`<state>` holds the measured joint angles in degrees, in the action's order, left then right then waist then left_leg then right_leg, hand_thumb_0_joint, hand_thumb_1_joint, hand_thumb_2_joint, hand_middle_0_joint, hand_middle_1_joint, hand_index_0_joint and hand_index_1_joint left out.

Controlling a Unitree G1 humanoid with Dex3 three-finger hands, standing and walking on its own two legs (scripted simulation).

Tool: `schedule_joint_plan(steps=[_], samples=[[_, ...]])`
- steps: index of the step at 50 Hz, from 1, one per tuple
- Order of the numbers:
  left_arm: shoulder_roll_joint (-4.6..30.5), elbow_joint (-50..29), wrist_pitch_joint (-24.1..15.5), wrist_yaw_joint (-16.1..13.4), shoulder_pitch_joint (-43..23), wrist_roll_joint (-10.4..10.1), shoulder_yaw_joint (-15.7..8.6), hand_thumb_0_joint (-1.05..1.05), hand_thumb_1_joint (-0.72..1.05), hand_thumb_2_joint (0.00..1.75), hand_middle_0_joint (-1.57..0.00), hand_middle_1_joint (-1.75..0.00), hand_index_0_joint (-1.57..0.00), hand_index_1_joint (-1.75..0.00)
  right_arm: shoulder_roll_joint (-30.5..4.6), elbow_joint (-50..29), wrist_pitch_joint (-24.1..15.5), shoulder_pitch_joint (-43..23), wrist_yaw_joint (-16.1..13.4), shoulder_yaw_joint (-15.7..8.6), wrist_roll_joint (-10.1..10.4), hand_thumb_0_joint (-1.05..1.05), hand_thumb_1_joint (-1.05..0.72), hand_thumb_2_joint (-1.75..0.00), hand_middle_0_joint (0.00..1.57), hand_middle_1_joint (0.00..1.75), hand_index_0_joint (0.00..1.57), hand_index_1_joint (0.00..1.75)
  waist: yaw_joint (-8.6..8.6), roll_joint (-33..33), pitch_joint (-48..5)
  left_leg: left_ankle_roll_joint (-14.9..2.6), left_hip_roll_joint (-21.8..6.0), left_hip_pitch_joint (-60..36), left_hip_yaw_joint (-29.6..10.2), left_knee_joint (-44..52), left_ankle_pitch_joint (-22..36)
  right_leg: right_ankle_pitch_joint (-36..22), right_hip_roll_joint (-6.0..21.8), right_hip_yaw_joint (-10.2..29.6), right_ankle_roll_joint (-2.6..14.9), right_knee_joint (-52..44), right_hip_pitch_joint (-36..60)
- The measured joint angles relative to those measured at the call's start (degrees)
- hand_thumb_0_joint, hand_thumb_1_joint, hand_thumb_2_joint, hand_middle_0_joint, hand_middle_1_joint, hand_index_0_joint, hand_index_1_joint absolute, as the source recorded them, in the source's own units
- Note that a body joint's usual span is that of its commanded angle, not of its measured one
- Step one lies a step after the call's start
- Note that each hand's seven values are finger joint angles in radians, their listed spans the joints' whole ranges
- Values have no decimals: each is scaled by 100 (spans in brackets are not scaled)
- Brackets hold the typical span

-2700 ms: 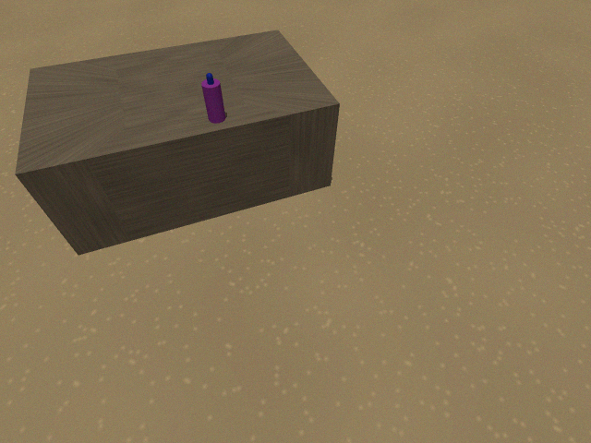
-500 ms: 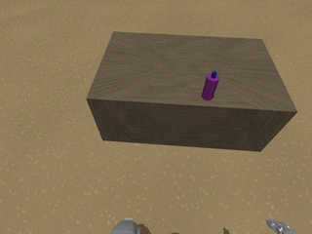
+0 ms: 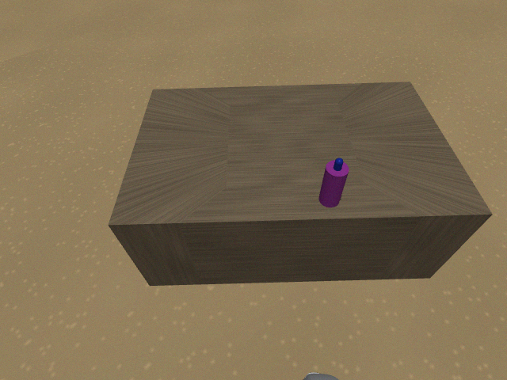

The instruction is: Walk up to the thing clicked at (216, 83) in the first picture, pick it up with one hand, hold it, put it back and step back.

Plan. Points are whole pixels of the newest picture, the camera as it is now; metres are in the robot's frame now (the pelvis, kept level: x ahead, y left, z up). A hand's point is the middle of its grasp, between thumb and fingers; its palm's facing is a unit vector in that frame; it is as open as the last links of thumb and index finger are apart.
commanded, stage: walk up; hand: right
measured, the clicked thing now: (334, 180) +0.66 -0.24 -0.22
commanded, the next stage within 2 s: none
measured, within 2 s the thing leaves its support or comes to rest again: neither
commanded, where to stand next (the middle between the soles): +0.28 +0.02 m, yaw -1 degrees
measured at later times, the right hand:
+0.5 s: hand (401, 344) +0.19 -0.24 -0.11, palm faces +0.01 +0.90 -0.43, open 7.4 cm
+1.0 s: hand (377, 313) +0.26 -0.23 -0.15, palm faces -0.01 +0.94 -0.33, open 7.4 cm
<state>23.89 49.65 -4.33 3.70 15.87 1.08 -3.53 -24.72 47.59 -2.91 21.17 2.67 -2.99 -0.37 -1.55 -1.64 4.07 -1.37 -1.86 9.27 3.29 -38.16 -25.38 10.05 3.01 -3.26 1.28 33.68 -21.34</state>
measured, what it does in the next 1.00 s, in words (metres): walks ahead: left foot, then right foot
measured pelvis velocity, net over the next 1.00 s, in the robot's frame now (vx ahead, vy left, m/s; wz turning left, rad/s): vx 0.20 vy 0.02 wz -0.04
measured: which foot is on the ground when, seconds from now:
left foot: down 0.00-0.00, up 0.02-0.30, down 0.32-1.00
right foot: down 0.00-0.34, up 0.36-0.68, down 0.70-1.00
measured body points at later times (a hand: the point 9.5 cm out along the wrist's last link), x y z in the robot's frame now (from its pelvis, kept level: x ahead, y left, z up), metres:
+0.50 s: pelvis +0.15 +0.04 +0.01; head +0.16 +0.07 +0.45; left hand +0.20 +0.36 -0.12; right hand +0.19 -0.29 -0.08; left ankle +0.19 +0.15 -0.72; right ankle +0.16 -0.10 -0.67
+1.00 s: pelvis +0.20 +0.02 +0.01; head +0.22 +0.02 +0.46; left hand +0.32 +0.31 -0.11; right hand +0.26 -0.28 -0.12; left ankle +0.20 +0.15 -0.72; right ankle +0.26 -0.11 -0.72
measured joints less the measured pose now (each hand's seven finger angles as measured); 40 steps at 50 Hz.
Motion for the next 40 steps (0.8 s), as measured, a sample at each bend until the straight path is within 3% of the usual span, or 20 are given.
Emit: schedule_joint_plan(steps=[3,5,13,16,18,20,23,29,35,37,39,40], samples=[[-51,-120,-105,-64,-68,-53,22,0,90,90,-20,-30,-20,-30,18,155,116,-114,-57,27,-21,1,-90,-89,21,30,21,30,77,-85,86,-66,98,657,-236,-1631,-258,309,-32,-49,-32,271,104],[-114,-176,-116,-91,-59,-103,76,0,90,90,-20,-30,-20,-30,-5,209,131,-215,-54,41,-6,1,-90,-89,21,30,21,30,133,-134,123,-61,119,1076,-263,-2128,-130,343,-18,-54,-22,117,310],[-27,-203,7,-50,228,-43,133,0,90,90,-20,-30,-21,-30,7,200,65,-462,138,-54,-76,1,-90,-89,21,30,21,30,276,-82,45,81,-245,1651,-193,-544,698,602,-16,-59,-27,-223,851],[77,-174,87,-23,320,-32,119,0,90,90,-20,-30,-21,-30,0,222,-17,-427,146,-96,-92,1,-90,-89,21,30,21,30,307,42,-30,90,-213,1354,-82,190,1071,970,55,-45,-65,88,905],[147,-114,165,-56,349,-20,102,1,90,90,-20,-30,-21,-30,13,220,-128,-398,78,-130,-122,1,-90,-89,21,30,21,30,294,268,-38,61,-50,1247,63,137,1375,1405,221,122,57,769,741],[134,41,272,-132,310,-44,96,1,90,90,-20,-30,-20,-30,42,185,-184,-389,20,-120,-112,0,-90,-89,21,30,21,30,231,379,-46,6,-9,1220,165,-84,1105,1654,56,440,146,1830,315],[169,196,302,-170,223,-79,127,1,90,90,-20,-30,-20,-30,158,162,-179,-375,-47,-50,-69,0,-90,-89,21,30,21,30,133,509,31,-44,-11,916,245,156,1031,1477,-121,514,152,2712,-248],[109,199,312,-154,2,-89,115,1,90,90,-20,-30,-20,-30,188,174,-154,-266,-174,76,-65,0,-90,-89,21,30,21,30,63,498,220,-10,-55,477,308,561,1008,1032,72,251,17,1730,-604],[-8,267,312,-235,-327,-104,107,0,90,90,-20,-30,-20,-30,165,295,70,-416,-249,166,47,1,-90,-89,21,30,21,30,72,318,311,142,-156,649,258,-175,463,148,-12,173,67,312,-13],[-113,355,304,-268,-461,-85,119,0,90,90,-20,-30,-20,-30,169,394,170,-611,-290,180,80,1,-90,-89,21,30,21,30,72,131,343,117,-242,766,114,-523,132,330,-122,125,-78,483,-39],[-193,403,321,-264,-605,-88,203,0,90,90,-20,-30,-20,-30,204,503,224,-790,-322,197,92,1,-90,-89,21,30,21,30,94,79,341,62,-105,810,-40,-663,-333,435,-105,144,-88,632,-101],[-232,422,333,-265,-676,-86,244,0,90,90,-20,-30,-20,-30,219,566,226,-874,-323,208,100,1,-90,-89,21,30,21,30,110,68,335,50,-46,793,-72,-611,-272,449,-88,165,-100,654,-115]])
